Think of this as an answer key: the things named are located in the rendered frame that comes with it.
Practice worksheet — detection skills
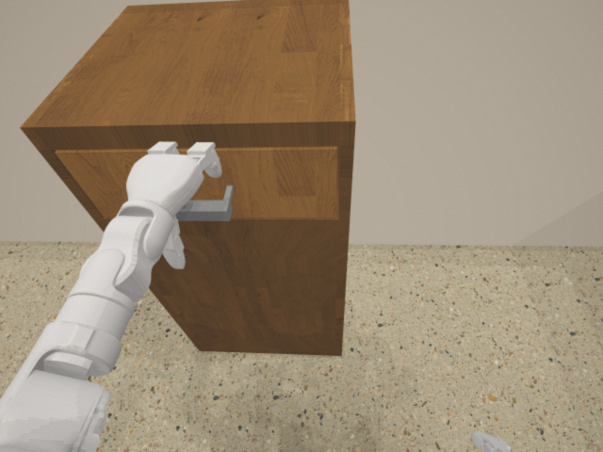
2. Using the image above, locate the robot left upper arm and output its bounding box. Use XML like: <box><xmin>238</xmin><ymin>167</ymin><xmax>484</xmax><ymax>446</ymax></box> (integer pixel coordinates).
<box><xmin>0</xmin><ymin>370</ymin><xmax>111</xmax><ymax>452</ymax></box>

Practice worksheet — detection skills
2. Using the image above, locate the left robot hand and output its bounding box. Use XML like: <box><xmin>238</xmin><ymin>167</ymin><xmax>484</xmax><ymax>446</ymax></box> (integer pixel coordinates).
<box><xmin>126</xmin><ymin>142</ymin><xmax>221</xmax><ymax>269</ymax></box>

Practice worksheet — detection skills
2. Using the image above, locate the left robot forearm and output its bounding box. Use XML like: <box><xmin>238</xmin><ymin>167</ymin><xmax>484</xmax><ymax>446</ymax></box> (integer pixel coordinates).
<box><xmin>0</xmin><ymin>200</ymin><xmax>173</xmax><ymax>423</ymax></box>

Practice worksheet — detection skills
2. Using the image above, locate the cabinet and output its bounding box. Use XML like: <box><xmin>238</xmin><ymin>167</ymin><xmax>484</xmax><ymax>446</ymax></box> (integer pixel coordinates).
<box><xmin>20</xmin><ymin>0</ymin><xmax>356</xmax><ymax>356</ymax></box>

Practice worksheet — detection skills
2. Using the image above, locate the handle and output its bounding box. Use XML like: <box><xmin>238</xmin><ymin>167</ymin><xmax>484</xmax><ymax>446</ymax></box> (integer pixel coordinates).
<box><xmin>176</xmin><ymin>186</ymin><xmax>234</xmax><ymax>221</ymax></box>

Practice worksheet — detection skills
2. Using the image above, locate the drawer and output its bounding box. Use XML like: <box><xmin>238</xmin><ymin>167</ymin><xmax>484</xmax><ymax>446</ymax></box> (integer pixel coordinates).
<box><xmin>55</xmin><ymin>146</ymin><xmax>337</xmax><ymax>218</ymax></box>

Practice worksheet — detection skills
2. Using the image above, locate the right robot hand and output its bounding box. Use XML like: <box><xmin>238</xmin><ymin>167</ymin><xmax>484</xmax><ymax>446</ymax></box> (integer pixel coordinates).
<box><xmin>471</xmin><ymin>431</ymin><xmax>511</xmax><ymax>452</ymax></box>

